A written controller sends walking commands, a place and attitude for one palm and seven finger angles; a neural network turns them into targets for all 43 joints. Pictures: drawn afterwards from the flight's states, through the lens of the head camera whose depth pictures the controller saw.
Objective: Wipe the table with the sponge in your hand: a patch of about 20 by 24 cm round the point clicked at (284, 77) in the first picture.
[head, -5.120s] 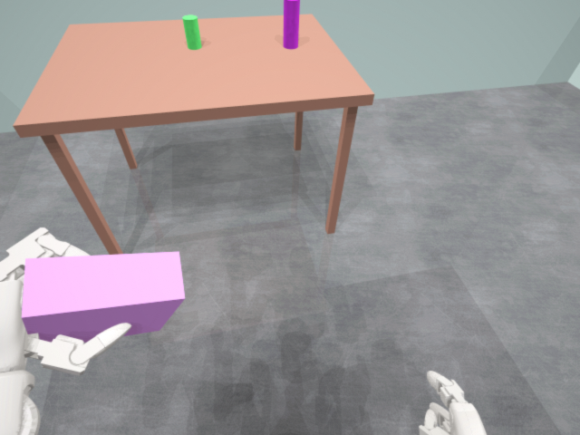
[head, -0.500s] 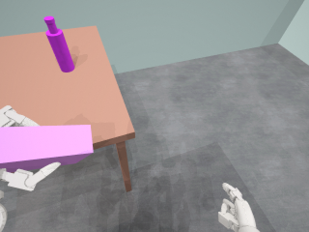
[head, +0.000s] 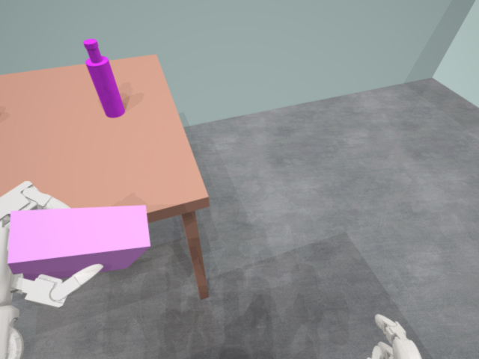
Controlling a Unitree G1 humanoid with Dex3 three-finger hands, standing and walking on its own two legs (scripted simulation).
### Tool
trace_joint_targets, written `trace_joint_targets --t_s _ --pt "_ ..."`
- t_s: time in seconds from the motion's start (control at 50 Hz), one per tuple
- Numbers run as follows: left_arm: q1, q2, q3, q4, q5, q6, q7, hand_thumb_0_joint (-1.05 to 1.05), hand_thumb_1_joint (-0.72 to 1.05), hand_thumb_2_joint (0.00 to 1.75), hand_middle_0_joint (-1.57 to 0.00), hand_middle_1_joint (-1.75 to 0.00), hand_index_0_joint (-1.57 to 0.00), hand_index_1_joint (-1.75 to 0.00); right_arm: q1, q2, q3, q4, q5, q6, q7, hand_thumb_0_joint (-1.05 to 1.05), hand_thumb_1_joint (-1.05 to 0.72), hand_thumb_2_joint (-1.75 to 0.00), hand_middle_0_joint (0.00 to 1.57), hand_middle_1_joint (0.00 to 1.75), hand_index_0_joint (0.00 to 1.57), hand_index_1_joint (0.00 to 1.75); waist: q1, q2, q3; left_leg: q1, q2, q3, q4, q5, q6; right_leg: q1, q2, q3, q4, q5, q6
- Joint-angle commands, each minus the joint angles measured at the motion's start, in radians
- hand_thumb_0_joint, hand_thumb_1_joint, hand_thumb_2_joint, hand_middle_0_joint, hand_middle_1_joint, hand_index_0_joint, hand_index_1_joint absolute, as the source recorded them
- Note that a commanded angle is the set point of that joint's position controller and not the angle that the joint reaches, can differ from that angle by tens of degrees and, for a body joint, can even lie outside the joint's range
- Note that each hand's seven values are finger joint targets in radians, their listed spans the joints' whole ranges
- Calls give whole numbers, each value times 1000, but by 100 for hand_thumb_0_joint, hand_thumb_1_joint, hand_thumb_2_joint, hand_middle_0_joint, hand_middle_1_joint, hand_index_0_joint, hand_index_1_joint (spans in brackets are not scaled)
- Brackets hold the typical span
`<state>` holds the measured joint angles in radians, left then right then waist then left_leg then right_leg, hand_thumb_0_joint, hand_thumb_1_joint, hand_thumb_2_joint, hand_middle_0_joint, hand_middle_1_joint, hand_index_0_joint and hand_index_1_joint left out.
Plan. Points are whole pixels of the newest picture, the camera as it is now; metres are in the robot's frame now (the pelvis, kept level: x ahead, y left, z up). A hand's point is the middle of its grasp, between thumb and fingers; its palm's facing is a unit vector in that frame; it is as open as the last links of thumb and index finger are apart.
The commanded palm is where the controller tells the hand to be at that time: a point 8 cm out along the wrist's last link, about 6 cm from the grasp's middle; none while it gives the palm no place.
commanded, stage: come to a stop and stand still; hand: left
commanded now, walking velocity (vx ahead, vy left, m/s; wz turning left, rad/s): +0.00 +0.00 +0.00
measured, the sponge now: (101, 243) +0.23 +0.20 +0.14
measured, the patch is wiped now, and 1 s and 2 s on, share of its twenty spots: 0.00 0.00 0.00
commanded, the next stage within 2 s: look again from close up in 0.36 s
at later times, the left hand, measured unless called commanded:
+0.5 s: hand (30, 246) +0.21 +0.26 +0.17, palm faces +0.39 -0.77 -0.50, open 9.5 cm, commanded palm +0.13 +0.28 +0.18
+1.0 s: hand (24, 218) +0.24 +0.29 +0.17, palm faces +0.39 -0.86 -0.34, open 9.5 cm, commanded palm +0.18 +0.32 +0.18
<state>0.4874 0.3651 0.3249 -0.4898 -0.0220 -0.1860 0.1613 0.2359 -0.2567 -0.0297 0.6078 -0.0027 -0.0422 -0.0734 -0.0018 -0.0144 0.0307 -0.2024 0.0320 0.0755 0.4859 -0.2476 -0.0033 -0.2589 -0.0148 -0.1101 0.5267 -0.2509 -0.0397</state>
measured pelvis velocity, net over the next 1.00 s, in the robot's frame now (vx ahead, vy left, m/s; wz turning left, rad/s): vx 0.01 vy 0.04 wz -0.03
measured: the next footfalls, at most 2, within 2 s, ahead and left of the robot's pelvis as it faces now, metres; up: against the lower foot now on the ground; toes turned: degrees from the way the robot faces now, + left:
right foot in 1.68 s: +0.15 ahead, -0.01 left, +0.00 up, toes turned -7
left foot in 1.98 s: +0.22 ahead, +0.28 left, +0.00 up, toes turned +0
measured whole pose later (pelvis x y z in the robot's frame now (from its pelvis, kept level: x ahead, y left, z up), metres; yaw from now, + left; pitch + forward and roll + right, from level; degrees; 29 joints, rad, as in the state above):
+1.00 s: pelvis +0.01 +0.04 +0.00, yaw -2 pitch +0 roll -1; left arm 0.36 0.35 0.37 -0.45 -0.02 -0.22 0.11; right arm 0.20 -0.19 0.04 0.57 -0.02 -0.16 0.00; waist 0.03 -0.04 0.05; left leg -0.21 0.02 0.12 0.51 -0.30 0.04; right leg -0.24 -0.03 -0.07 0.45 -0.21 0.01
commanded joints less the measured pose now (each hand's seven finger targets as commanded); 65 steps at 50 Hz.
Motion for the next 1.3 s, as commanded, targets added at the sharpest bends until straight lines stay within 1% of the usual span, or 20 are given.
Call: trace_joint_targets --t_s 0.0,0.06,0.12,0.2,0.32,0.42,0.44,0.46,0.48,0.52,0.56,0.64,0.66,0.8,0.88,0.98,1.04,1.12,1.2,1.28 --pt "-85 154 106 -219 1 -84 14 0 10 130 -120 -160 -120 -160 -113 -69 1 -168 1 -67 -10 0 -90 -90 20 30 20 30 14 207 -82 -113 218 -203 -166 222 80 84 -37 80 22 -22 53" --pt "-136 148 96 -232 6 -85 9 0 10 130 -120 -160 -120 -160 -108 -75 0 -167 1 -84 -7 0 -90 -90 20 30 20 30 15 177 -74 -174 172 -135 -132 105 49 124 -41 90 -12 50 50" --pt "-99 144 100 -187 -3 -77 11 0 10 130 -120 -160 -120 -160 -96 -66 2 -159 2 -93 -1 0 -90 -90 20 30 20 30 13 73 -100 -157 97 -79 -63 -13 20 117 -84 176 -102 99 30" --pt "-120 153 102 -192 -9 -61 15 0 10 130 -120 -160 -120 -160 -94 -51 9 -147 -4 -87 4 0 -90 -90 20 30 20 30 1 -27 -100 -58 33 -49 31 -82 7 -14 -165 275 -236 -91 -9" --pt "-108 145 106 -180 -8 -56 15 0 10 130 -120 -160 -120 -160 -120 -53 21 -158 -7 -76 -6 0 -90 -90 20 30 20 30 10 80 -72 -107 100 -122 -139 -60 29 45 -62 163 -167 -60 32" --pt "-84 129 95 -159 -7 -55 14 0 10 130 -120 -160 -120 -160 -107 -55 18 -158 -2 -83 -6 0 -90 -90 20 30 20 30 11 74 -122 -126 102 -103 -119 11 24 131 -58 145 -124 94 36" --pt "-1134 955 686 -355 132 -143 -3 0 10 130 -120 -160 -120 -160 46 -89 -29 -118 -46 -141 -1 0 -90 -90 20 30 20 30 43 -115 55 -226 69 -15 60 0 27 -35 -100 237 -262 130 108" --pt "-1026 671 492 -41 66 -129 -30 0 10 130 -120 -160 -120 -160 -20 -14 -4 -57 1 -144 8 0 -90 -90 20 30 20 30 5 -6 -74 -62 27 -39 92 -8 11 -61 -213 259 -238 40 -46" --pt "-629 324 244 218 38 -112 -68 0 10 130 -120 -160 -120 -160 -35 -21 -8 -86 -8 -167 20 0 -90 -90 20 30 20 30 25 20 -176 40 -9 -36 40 -24 5 -27 -166 301 -193 103 -62" --pt "-215 116 77 114 -19 -119 -93 0 10 130 -120 -160 -120 -160 -40 -43 -10 -154 23 -162 55 0 -90 -90 20 30 20 30 49 85 -160 -7 -13 -4 -38 -57 18 97 -134 248 -209 22 27" --pt "-76 75 32 -45 -27 -114 -94 0 10 130 -120 -160 -120 -160 -66 -47 -10 -175 32 -163 86 0 -90 -90 20 30 20 30 53 68 -145 -24 25 -33 -111 -61 31 117 -86 195 -187 -53 43" --pt "-66 201 167 -126 -9 -98 -58 0 10 130 -120 -160 -120 -160 -81 -69 1 -201 26 -165 69 0 -90 -90 20 30 20 30 47 -28 -83 -159 70 -82 -193 -182 40 138 -24 127 -136 -83 37" --pt "-105 267 232 -155 -8 -101 -47 0 10 130 -120 -160 -120 -160 -89 -74 4 -202 22 -162 59 0 -90 -90 20 30 20 30 42 5 -75 -152 69 -82 -200 -177 35 123 -22 124 -134 -83 37" --pt "-260 210 188 -229 -5 -120 -41 0 10 130 -120 -160 -120 -160 -85 -60 12 -205 0 -188 38 0 -90 -90 20 30 20 30 31 149 -143 -42 62 -63 -143 60 27 149 -21 109 -87 164 22" --pt "-216 143 120 -222 -3 -110 -42 0 10 130 -120 -160 -120 -160 -85 -64 7 -185 -5 -192 50 0 -90 -90 20 30 20 30 23 119 -200 35 40 -42 -69 254 4 157 -28 106 -91 319 17" --pt "-140 123 107 -135 -12 -84 -38 0 10 130 -120 -160 -120 -160 -92 -72 0 -188 -8 -146 52 0 -90 -90 20 30 20 30 13 50 -139 -36 30 -47 -64 61 18 108 -41 120 -87 162 2" --pt "-175 153 135 -140 -16 -86 -37 0 10 130 -120 -160 -120 -160 -102 -76 -1 -202 -3 -120 46 0 -90 -90 20 30 20 30 11 72 -103 -83 42 -80 -83 10 35 93 -29 100 -39 103 -1" --pt "-200 174 152 -206 -20 -93 -38 0 10 130 -120 -160 -120 -160 -102 -76 -4 -221 1 -106 43 0 -90 -90 20 30 20 30 10 130 -138 -30 65 -94 -36 216 41 84 -22 46 60 201 6" --pt "-192 183 156 -253 -19 -98 -34 0 10 130 -120 -160 -120 -160 -90 -78 -12 -220 6 -107 53 0 -90 -90 20 30 20 30 7 104 -197 18 57 -64 74 472 18 113 -45 55 102 320 -4" --pt "-166 183 161 -235 -22 -97 -27 0 10 130 -120 -160 -120 -160 -86 -78 -20 -207 14 -101 61 0 -90 -90 20 30 20 30 10 22 -208 -54 18 -20 214 466 -2 176 -106 130 95 434 -46"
